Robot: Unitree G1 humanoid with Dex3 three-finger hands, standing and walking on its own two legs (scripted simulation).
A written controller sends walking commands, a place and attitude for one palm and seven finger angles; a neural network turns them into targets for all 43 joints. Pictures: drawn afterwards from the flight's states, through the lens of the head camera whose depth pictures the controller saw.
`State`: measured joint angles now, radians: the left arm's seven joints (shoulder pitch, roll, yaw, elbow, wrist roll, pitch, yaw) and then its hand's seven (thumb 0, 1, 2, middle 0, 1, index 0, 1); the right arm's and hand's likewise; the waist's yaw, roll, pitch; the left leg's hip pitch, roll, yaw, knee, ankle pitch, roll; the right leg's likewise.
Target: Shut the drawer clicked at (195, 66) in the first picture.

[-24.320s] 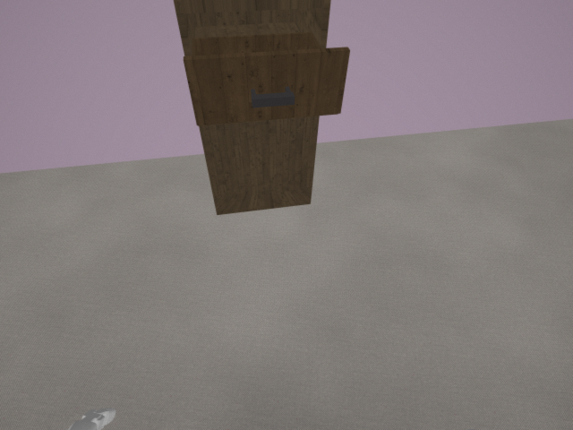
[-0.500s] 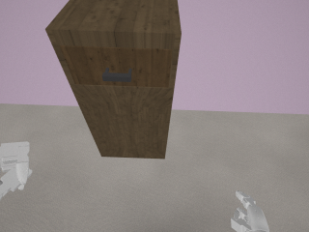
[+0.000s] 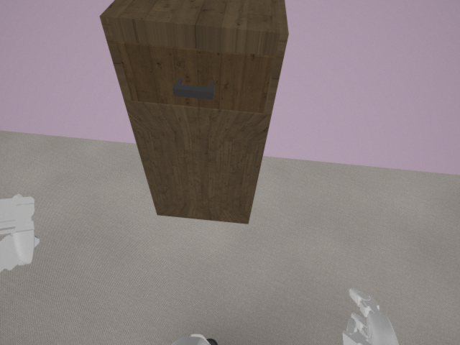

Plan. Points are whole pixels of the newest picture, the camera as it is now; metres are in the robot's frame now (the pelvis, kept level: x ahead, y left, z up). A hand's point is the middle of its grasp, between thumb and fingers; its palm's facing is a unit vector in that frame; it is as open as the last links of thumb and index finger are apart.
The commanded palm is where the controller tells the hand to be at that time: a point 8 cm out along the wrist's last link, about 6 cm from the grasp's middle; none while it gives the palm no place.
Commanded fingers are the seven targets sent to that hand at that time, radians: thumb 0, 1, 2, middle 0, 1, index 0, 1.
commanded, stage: step back with the hand held close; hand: left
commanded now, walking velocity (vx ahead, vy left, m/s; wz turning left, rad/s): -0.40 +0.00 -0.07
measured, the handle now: (194, 87) +0.74 +0.13 +0.02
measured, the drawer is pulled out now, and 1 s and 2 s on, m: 0.00 0.00 0.00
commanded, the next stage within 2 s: stop stepping back and stand still in 0.46 s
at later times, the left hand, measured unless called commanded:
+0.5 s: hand out of the picture +0.11 +0.27 +0.18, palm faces +0.35 -0.82 -0.45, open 3.2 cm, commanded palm +0.05 +0.30 +0.19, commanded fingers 0.00 0.90 0.90 -1.40 -1.60 -1.40 -1.60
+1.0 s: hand out of the picture +0.00 +0.29 +0.19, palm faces +0.13 -0.86 -0.49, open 3.2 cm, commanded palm -0.02 +0.34 +0.19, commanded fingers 0.00 0.90 0.90 -1.40 -1.60 -1.40 -1.60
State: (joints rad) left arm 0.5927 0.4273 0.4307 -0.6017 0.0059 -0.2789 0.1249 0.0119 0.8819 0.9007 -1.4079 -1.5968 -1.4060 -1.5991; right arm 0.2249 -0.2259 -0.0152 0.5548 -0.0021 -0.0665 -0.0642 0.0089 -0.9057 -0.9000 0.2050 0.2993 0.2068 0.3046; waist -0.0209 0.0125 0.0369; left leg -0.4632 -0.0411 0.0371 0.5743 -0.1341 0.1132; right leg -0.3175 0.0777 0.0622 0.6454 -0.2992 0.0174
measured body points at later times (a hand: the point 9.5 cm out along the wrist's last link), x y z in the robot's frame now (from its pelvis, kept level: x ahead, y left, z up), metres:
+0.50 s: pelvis -0.09 +0.02 +0.01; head -0.07 +0.06 +0.45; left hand +0.08 +0.31 +0.21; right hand +0.10 -0.22 -0.05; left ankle +0.11 +0.06 -0.72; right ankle -0.18 -0.12 -0.70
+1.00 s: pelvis -0.20 +0.09 +0.01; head -0.20 +0.13 +0.46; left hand -0.01 +0.33 +0.21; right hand -0.10 -0.17 -0.05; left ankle -0.06 +0.10 -0.70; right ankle -0.23 -0.01 -0.72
